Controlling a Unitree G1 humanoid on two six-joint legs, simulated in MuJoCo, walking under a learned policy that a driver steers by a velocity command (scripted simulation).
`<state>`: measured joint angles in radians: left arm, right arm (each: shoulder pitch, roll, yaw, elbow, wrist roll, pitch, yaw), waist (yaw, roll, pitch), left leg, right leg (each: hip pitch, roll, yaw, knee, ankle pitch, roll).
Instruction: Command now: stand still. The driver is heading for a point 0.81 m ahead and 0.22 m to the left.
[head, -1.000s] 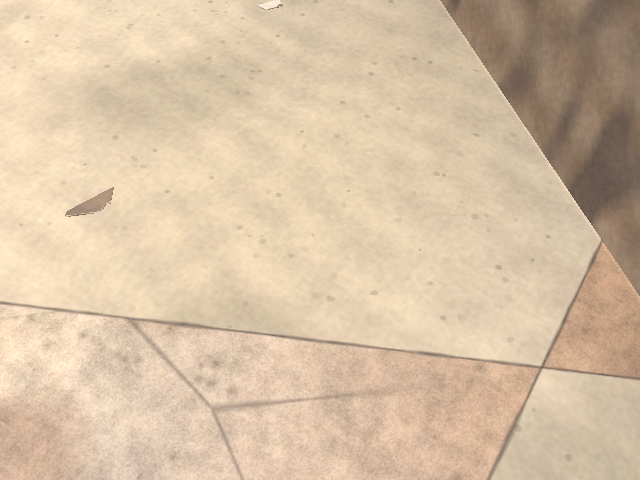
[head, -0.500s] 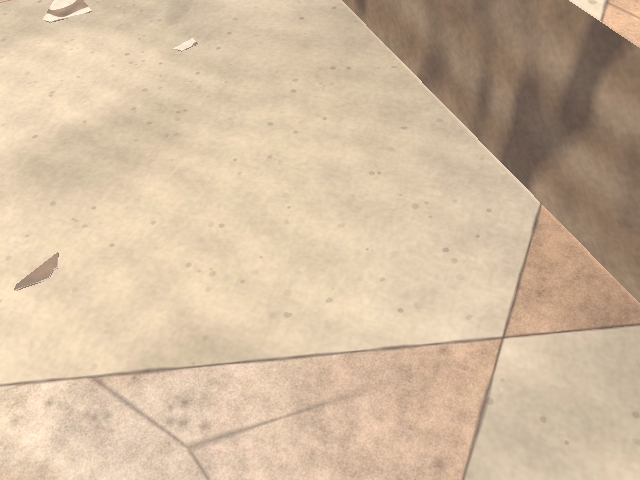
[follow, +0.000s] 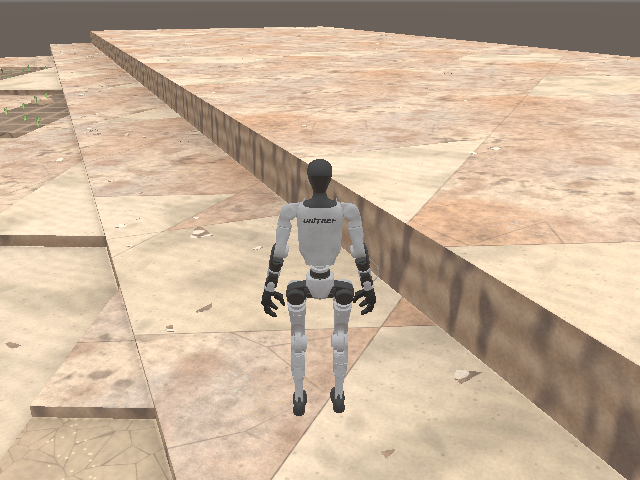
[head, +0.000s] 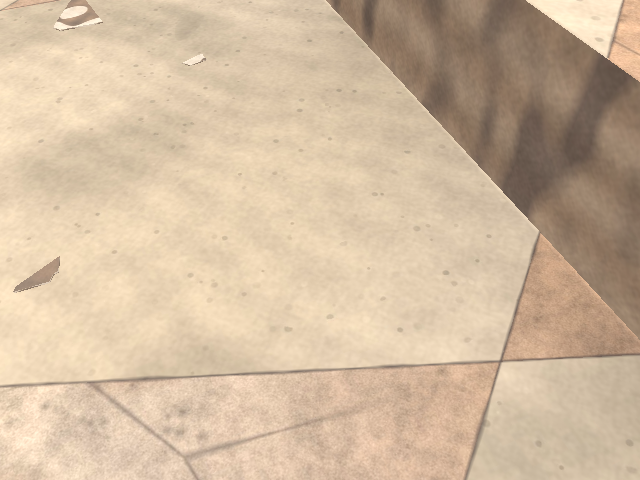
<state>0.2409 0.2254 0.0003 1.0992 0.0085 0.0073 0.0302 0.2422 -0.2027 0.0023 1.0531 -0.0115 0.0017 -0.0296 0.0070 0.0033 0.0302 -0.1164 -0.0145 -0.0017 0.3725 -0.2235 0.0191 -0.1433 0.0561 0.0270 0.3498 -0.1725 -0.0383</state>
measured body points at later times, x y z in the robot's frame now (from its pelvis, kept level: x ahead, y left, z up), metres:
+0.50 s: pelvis +0.01 +0.01 +0.00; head +0.01 +0.01 +0.45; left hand -0.01 +0.24 -0.17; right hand -0.01 -0.22 -0.16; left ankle -0.01 +0.11 -0.75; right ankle +0.01 -0.10 -0.74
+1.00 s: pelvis +0.18 -0.04 -0.01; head +0.20 -0.05 +0.44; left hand +0.06 +0.17 -0.14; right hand +0.31 -0.27 -0.15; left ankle +0.28 +0.08 -0.69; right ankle +0.06 -0.10 -0.75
